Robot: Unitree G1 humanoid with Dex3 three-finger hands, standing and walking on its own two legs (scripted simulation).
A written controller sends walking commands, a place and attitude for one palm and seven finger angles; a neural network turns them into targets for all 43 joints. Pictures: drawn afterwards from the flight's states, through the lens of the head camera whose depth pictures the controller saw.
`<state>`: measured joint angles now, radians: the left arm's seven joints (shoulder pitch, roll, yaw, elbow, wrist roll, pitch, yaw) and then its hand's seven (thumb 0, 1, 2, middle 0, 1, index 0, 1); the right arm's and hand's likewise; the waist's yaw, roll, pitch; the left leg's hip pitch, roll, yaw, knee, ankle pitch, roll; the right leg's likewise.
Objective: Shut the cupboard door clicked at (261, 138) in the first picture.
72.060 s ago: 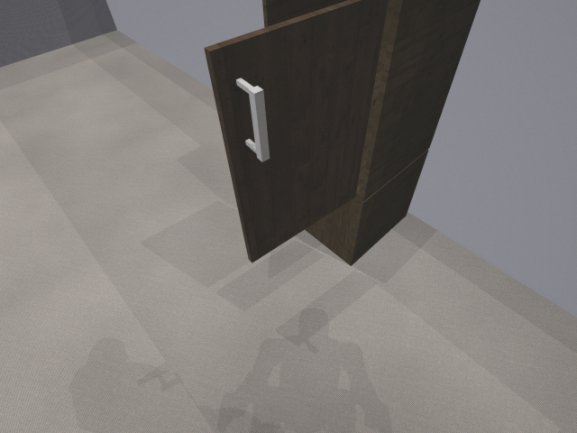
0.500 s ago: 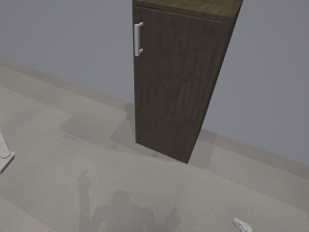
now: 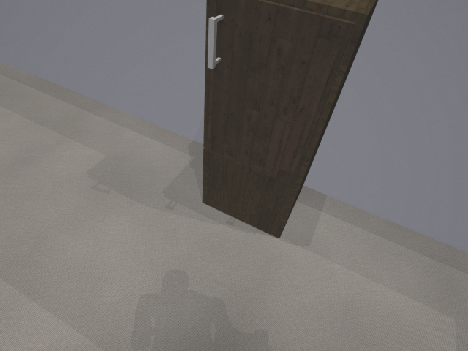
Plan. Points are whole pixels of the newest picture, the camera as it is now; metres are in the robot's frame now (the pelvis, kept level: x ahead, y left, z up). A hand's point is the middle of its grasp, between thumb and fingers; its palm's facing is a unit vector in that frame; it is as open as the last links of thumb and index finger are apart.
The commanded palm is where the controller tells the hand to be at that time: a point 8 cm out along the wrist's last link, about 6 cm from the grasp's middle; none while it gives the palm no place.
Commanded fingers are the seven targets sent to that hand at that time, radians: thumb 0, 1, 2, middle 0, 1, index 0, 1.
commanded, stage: let the arm hang, fingers relaxed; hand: left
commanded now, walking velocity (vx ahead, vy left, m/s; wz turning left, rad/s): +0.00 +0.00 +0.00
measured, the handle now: (215, 42) +0.92 +0.08 +0.13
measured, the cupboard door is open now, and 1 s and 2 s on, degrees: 0 0 0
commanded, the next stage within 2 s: look to check the result in 0.80 s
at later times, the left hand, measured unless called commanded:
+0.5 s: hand out of the picture -0.02 +0.18 -0.15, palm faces +0.01 -0.98 -0.19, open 7.4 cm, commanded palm none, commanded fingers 0.00 0.90 0.90 -0.20 -0.30 -0.20 -0.30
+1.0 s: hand out of the picture -0.02 +0.17 -0.16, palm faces +0.00 -0.99 -0.15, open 7.4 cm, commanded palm none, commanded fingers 0.00 0.90 0.90 -0.20 -0.30 -0.20 -0.30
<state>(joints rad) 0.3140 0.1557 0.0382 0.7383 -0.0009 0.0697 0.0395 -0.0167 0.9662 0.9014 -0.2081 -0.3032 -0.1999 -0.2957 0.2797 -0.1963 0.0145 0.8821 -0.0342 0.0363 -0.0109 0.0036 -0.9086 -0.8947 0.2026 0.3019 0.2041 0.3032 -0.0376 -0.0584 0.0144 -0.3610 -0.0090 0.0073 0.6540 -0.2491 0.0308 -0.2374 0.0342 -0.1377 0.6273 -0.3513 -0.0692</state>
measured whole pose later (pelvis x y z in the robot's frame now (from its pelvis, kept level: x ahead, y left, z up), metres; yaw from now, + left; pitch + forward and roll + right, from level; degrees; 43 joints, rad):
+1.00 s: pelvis +0.03 +0.02 +0.02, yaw -3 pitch -2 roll -1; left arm 0.38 0.10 0.00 1.18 0.00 -0.01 0.05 0.00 0.91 0.90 -0.20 -0.30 -0.19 -0.30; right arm 0.35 -0.10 0.02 1.16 -0.01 0.00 -0.05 0.00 -0.91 -0.89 0.20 0.30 0.20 0.30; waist -0.01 0.00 0.02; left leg -0.21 -0.03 0.07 0.40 -0.17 0.06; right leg -0.11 0.02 -0.06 0.39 -0.24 -0.03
